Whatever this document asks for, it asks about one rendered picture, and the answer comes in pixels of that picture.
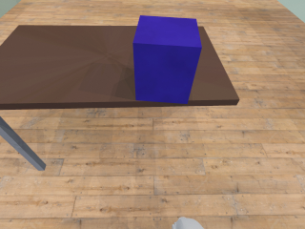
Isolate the right robot thigh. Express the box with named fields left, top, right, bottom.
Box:
left=172, top=218, right=204, bottom=229

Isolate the carton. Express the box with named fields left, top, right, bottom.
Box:
left=132, top=15, right=202, bottom=104

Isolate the table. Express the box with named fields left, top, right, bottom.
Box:
left=0, top=25, right=240, bottom=171

